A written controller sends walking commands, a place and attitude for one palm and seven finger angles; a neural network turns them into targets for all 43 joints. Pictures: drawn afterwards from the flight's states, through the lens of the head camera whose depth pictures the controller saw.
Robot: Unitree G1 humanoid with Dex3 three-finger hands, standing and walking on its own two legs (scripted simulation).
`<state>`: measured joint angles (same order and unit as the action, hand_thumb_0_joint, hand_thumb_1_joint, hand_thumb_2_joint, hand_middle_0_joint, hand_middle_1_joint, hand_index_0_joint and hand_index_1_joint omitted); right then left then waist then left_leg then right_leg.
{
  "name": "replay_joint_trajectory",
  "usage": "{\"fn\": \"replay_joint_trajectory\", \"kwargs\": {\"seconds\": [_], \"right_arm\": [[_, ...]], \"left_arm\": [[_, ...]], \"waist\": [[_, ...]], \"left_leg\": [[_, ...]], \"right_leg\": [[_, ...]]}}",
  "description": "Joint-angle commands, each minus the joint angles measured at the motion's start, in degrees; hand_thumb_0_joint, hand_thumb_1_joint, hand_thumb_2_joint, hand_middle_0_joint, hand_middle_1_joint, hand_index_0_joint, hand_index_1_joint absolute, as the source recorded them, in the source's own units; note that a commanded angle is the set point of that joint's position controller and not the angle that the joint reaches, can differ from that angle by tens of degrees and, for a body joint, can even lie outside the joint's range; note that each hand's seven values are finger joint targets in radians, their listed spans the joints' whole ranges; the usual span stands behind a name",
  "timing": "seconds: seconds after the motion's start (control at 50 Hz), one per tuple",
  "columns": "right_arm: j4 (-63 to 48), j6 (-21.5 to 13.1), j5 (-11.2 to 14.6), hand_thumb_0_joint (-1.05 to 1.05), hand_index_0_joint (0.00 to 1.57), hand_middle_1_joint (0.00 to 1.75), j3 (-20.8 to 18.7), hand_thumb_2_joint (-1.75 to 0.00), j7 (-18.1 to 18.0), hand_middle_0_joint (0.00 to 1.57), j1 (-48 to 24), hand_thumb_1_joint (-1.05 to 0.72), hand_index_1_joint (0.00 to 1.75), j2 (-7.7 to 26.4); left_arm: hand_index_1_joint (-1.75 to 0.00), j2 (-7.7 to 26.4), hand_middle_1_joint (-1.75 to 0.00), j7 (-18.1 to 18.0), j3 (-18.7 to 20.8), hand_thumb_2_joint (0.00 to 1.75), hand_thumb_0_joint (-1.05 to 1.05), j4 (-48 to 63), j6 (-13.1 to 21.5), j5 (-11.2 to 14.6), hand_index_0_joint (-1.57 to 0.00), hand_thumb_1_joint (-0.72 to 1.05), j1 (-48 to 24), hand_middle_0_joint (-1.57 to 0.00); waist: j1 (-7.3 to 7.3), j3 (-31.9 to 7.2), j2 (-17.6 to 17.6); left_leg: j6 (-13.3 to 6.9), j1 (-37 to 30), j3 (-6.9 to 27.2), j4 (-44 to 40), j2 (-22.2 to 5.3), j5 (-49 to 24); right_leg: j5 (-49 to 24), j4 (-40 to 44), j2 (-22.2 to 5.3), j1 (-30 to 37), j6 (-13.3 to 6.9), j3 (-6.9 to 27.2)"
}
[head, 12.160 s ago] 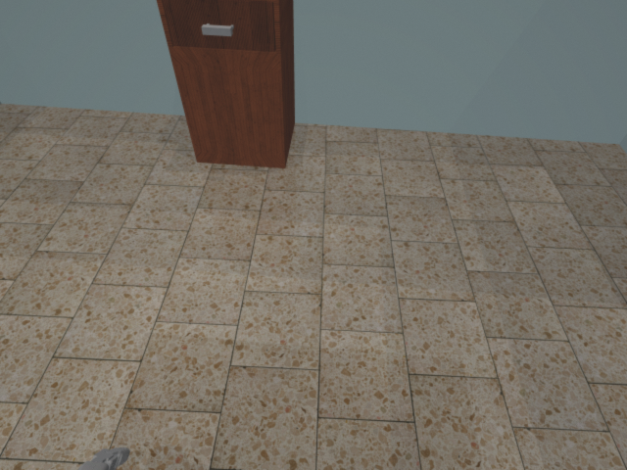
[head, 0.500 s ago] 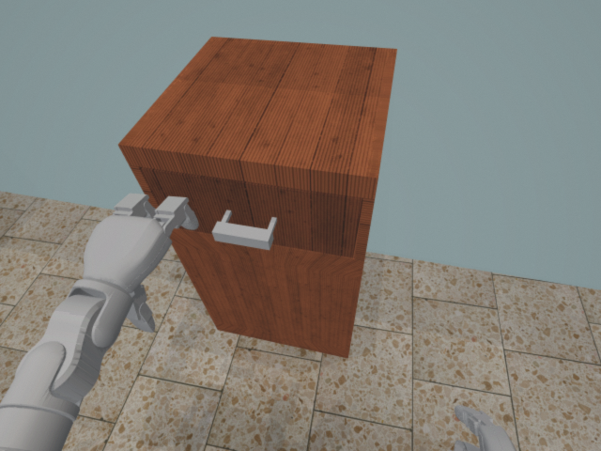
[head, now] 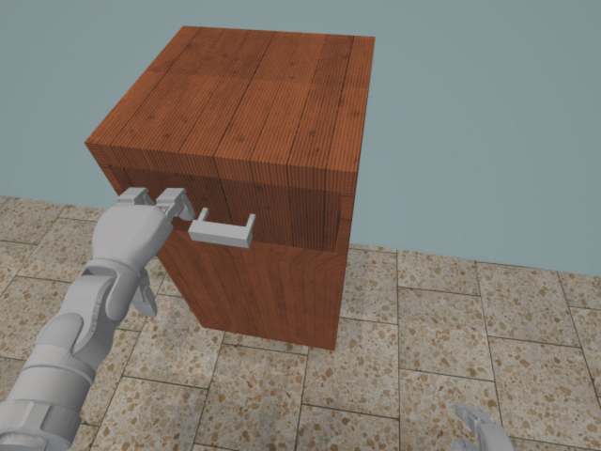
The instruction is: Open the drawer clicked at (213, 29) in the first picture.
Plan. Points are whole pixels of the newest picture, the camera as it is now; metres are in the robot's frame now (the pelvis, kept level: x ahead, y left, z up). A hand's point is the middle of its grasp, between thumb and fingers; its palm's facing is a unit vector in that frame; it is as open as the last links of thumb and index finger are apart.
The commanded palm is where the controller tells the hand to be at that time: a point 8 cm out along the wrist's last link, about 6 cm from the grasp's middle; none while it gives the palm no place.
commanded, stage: move the hooked fingers above the handle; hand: left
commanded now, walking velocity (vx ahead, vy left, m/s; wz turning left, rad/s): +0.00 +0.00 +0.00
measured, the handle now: (224, 224) +0.50 +0.21 -0.07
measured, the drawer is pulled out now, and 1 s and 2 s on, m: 0.00 0.00 0.00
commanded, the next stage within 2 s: none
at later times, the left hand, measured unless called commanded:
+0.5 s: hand (188, 248) +0.38 +0.22 +0.02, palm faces -0.09 -0.07 -0.99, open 13.8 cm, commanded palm +0.37 +0.22 +0.08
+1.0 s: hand (225, 239) +0.43 +0.18 -0.02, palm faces -0.12 -0.06 -0.99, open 13.8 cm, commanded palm +0.42 +0.19 +0.04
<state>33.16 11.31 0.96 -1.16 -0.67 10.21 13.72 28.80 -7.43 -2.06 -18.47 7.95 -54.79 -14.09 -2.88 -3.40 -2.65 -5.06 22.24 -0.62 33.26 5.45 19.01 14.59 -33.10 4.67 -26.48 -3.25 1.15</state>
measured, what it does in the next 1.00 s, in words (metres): stands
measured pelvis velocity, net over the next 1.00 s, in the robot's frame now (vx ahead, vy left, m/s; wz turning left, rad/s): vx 0.00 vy -0.01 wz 0.00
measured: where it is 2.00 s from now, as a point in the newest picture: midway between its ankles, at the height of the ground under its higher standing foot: outside the picture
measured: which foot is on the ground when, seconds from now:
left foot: down 0.00-1.00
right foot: down 0.00-1.00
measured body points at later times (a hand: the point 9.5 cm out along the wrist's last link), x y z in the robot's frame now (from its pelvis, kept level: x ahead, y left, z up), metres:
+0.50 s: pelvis +0.01 -0.01 -0.01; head +0.07 -0.03 +0.44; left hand +0.38 +0.22 +0.07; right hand +0.15 -0.26 -0.13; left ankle -0.03 +0.06 -0.73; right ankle +0.02 -0.09 -0.73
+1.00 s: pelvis +0.00 -0.01 -0.02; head +0.09 -0.02 +0.42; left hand +0.43 +0.18 +0.04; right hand +0.07 -0.28 -0.15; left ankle -0.03 +0.06 -0.73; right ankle +0.02 -0.09 -0.73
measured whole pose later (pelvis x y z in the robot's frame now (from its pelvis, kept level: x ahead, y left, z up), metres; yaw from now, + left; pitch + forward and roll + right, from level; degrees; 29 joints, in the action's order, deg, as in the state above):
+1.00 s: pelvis +0.00 -0.01 -0.02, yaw +0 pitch +17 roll +0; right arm 36.4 12.0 0.0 -2.9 -2.2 16.6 13.6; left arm 24.0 -15.1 -7.2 -48.1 10.6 -60.9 -34.4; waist 3.0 -7.5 -1.4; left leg -4.5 36.3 -0.6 42.6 4.7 22.8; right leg 17.7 -41.4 5.4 -40.2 -4.2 0.0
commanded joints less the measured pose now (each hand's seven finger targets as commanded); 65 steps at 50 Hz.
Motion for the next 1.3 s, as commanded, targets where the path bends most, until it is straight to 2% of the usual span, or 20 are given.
{"fn": "replay_joint_trajectory", "kwargs": {"seconds": [0.0,0.08,0.12,0.2,0.26,0.3,0.42,0.5,0.56,0.62,0.7,0.8,0.84,0.9,0.98,1.02,1.06,1.12,1.22,1.28], "right_arm": [[-7.7,-1.8,0.0,0.0,0.2,0.3,-3.0,-0.9,-0.2,0.2,-2.3,-0.9,0.3,7.6],[-7.5,-1.5,-0.4,0.0,0.2,0.3,-3.1,-0.9,-0.5,0.2,-1.9,-0.9,0.3,7.3],[-7.0,-1.4,-0.6,0.0,0.2,0.3,-3.2,-0.9,-0.7,0.2,-1.5,-0.9,0.3,7.4],[-6.1,-1.6,-0.8,0.0,0.2,0.3,-3.6,-0.9,-0.6,0.2,-0.6,-0.9,0.3,6.8],[-5.3,-1.6,-0.2,0.0,0.2,0.3,-3.6,-0.9,-0.4,0.2,-0.1,-0.9,0.3,7.1],[-5.4,-1.4,-0.1,0.0,0.2,0.3,-3.7,-0.9,-0.4,0.2,0.0,-0.9,0.3,7.4],[-5.6,-0.8,0.1,0.0,0.2,0.3,-4.0,-0.9,-0.7,0.2,1.0,-0.9,0.3,7.8],[-5.2,-0.6,-0.5,0.0,0.2,0.3,-3.8,-0.9,-1.3,0.2,2.0,-0.9,0.3,7.5],[-4.5,-0.8,-0.9,0.0,0.2,0.3,-3.9,-0.9,-1.4,0.2,2.8,-0.9,0.3,6.9],[-3.9,-0.8,-1.2,0.0,0.2,0.3,-4.0,-0.9,-1.4,0.2,3.4,-0.9,0.3,7.2],[-3.7,-0.7,-1.0,0.0,0.2,0.3,-3.9,-0.9,-0.9,0.2,3.9,-0.9,0.3,7.3],[-3.2,-0.4,-0.2,0.0,0.2,0.3,-4.5,-0.9,-1.0,0.2,6.4,-0.9,0.3,8.2],[-2.9,-0.6,-0.2,0.0,0.2,0.3,-4.6,-0.9,-1.4,0.2,7.4,-0.9,0.3,8.1],[-2.0,-0.8,-0.8,0.0,0.2,0.3,-4.7,-0.9,-2.1,0.2,8.6,-0.9,0.3,8.1],[-0.6,-1.2,-1.8,0.0,0.2,0.3,-4.4,-0.9,-1.9,0.2,9.7,-0.9,0.3,7.9],[-0.2,-1.0,-2.3,0.0,0.2,0.3,-4.2,-0.9,-1.3,0.2,9.9,-0.9,0.3,8.1],[-0.5,-0.8,-2.4,0.0,0.2,0.3,-3.9,-0.9,-0.6,0.2,10.1,-0.9,0.3,8.1],[-1.7,0.1,-2.4,0.0,0.2,0.3,-3.9,-0.9,0.1,0.2,9.7,-0.9,0.3,8.9],[-2.4,1.6,-1.2,0.0,0.2,0.3,-3.5,-0.9,-0.7,0.2,8.7,-0.9,0.3,9.1],[-2.9,0.6,-0.2,0.0,0.2,0.3,-3.9,-0.9,-2.2,0.2,9.4,-0.9,0.3,9.1]], "left_arm": [[-1.2,10.2,-1.2,-1.0,4.7,0.3,0.0,9.5,0.2,0.9,-0.3,-0.5,-13.9,-0.3],[-1.2,10.6,-1.2,-1.3,5.1,0.3,0.0,11.0,2.5,0.5,-0.3,-0.5,-15.6,-0.3],[-1.2,13.8,-1.2,-2.9,8.2,0.3,0.0,11.7,3.8,-0.1,-0.3,-0.5,-17.1,-0.3],[-1.2,14.0,-1.2,-7.1,10.3,0.3,0.0,10.1,4.3,-1.6,-0.3,-0.5,-16.3,-0.3],[-1.2,11.1,-1.2,-8.7,7.4,0.3,0.0,4.6,2.0,-1.8,-0.3,-0.5,-19.6,-0.3],[-1.2,10.6,-1.2,-8.9,6.8,0.3,0.0,1.4,0.0,-2.2,-0.3,-0.5,-18.4,-0.3],[-1.2,5.7,-1.2,-5.4,0.1,0.3,0.0,-0.9,-1.4,-2.0,-0.3,-0.5,-24.0,-0.3],[-1.2,9.1,-1.2,-5.3,2.7,0.3,0.0,-1.4,2.2,-2.5,-0.3,-0.5,-27.4,-0.3],[-1.2,9.6,-1.2,-8.0,4.1,0.3,0.0,-3.3,4.5,-3.9,-0.3,-0.5,-30.6,-0.3],[-1.2,14.2,-1.2,-11.6,9.6,0.3,0.0,-7.3,4.5,-5.2,-0.3,-0.5,-30.0,-0.3],[-1.2,9.7,-1.2,-14.2,4.9,0.3,0.0,-13.5,0.8,-6.3,-0.3,-0.5,-32.4,-0.3],[-1.2,5.2,-1.2,-11.7,-1.1,0.3,0.0,-19.4,-2.2,-5.6,-0.3,-0.5,-37.0,-0.3],[-1.2,3.3,-1.2,-10.0,-3.4,0.3,0.0,-17.7,-0.8,-4.8,-0.3,-0.5,-42.3,-0.3],[-1.2,5.9,-1.2,-9.6,-1.7,0.3,0.0,-15.8,2.9,-4.9,-0.3,-0.5,-46.9,-0.3],[-1.2,9.5,-1.2,-13.6,2.7,0.3,0.0,-18.6,5.6,-7.0,-0.3,-0.5,-47.8,-0.3],[-1.2,12.7,-1.2,-16.8,6.9,0.3,0.0,-22.6,4.1,-8.0,-0.3,-0.5,-45.5,-0.3],[-1.2,11.4,-1.2,-19.5,6.2,0.3,0.0,-27.0,0.7,-8.2,-0.3,-0.5,-44.5,-0.3],[-1.2,13.7,-1.2,-21.2,8.2,0.3,0.0,-29.3,-4.2,-8.5,-0.3,-0.5,-41.6,-0.3],[-1.2,13.7,-1.2,-20.3,5.6,0.3,0.0,-29.7,-9.6,-8.0,-0.3,-0.5,-45.9,-0.3],[-1.2,11.3,-1.2,-15.3,2.6,0.3,0.0,-27.2,-7.6,-6.1,-0.3,-0.5,-47.1,-0.3]], "waist": [[0.51,-18.8,3.1],[0.68,-19.1,2.9],[0.28,-19.7,0.8],[-0.06,-21.2,-1.6],[1.44,-18.7,1.0],[1.2,-20.1,2.4],[3.46,-21.8,3.8],[3.22,-22.6,3.0],[3.13,-21.9,0.8],[1.61,-23.9,0.4],[3.39,-23.2,0.4],[6.21,-23.9,4.1],[7.55,-25.1,4.3],[7.94,-26.6,2.4],[6.61,-28.3,-2.3],[4.91,-27.8,-2.6],[5.36,-26.5,-1.0],[3.94,-29.7,1.9],[5.84,-29.2,5.9],[7.15,-29.5,4.4]], "left_leg": [[4.1,-3.9,2.6,-2.1,-4.0,-23.1],[3.5,-3.2,2.6,-1.5,-3.6,-23.9],[3.9,-3.1,2.9,-1.2,-3.5,-24.9],[4.4,-4.0,2.7,0.1,-3.6,-28.4],[4.1,-1.0,2.2,0.2,-3.6,-24.6],[3.7,0.1,1.6,0.4,-3.4,-23.8],[2.7,-0.2,1.4,1.5,-3.1,-23.4],[2.2,1.3,1.5,2.1,-2.6,-21.8],[2.5,1.6,1.7,3.0,-2.6,-22.0],[2.9,4.2,1.7,4.2,-2.4,-22.9],[2.9,6.8,0.9,5.0,-2.3,-20.2],[2.2,6.3,0.7,5.3,-2.6,-17.2],[1.8,5.2,1.2,5.6,-2.6,-16.9],[1.7,4.2,1.9,6.5,-2.7,-16.8],[2.7,5.2,2.9,8.7,-3.0,-19.8],[3.4,8.5,3.0,9.6,-2.8,-22.0],[3.4,12.2,2.3,10.2,-2.7,-20.3],[2.9,14.3,1.1,9.9,-2.1,-20.3],[1.9,14.9,0.4,7.2,-2.3,-15.0],[1.3,11.2,0.1,5.7,-2.8,-13.0]], "right_leg": [[-14.5,2.1,-2.7,12.1,-0.5,3.0],[-17.1,1.7,-2.9,12.7,-0.5,4.0],[-16.9,0.9,-2.7,12.4,-0.7,4.2],[-18.5,-0.4,-2.4,10.5,-1.1,4.3],[-17.0,-0.6,-2.4,8.7,-0.8,3.5],[-17.6,-0.8,-2.3,9.9,-0.7,3.6],[-19.4,-0.5,-2.5,10.3,-0.2,4.1],[-20.1,-1.2,-2.8,11.0,-0.1,4.8],[-18.0,-2.4,-2.6,7.6,-0.5,4.4],[-18.8,-4.2,-2.3,7.7,-0.9,4.6],[-17.2,-4.7,-2.2,5.2,-0.8,4.0],[-15.0,-3.2,-2.2,4.3,-0.1,3.5],[-14.8,-2.9,-2.4,3.8,0.2,3.7],[-13.7,-3.7,-2.5,2.2,0.1,4.0],[-12.4,-7.2,-2.0,-3.1,-0.7,2.8],[-13.4,-9.2,-1.6,-3.9,-1.2,2.1],[-13.3,-10.1,-1.4,-4.4,-1.0,1.8],[-16.7,-9.8,-1.2,1.1,-0.8,2.9],[-15.0,-6.6,-1.6,5.9,0.2,3.9],[-13.7,-4.3,-2.2,7.4,0.7,4.1]]}}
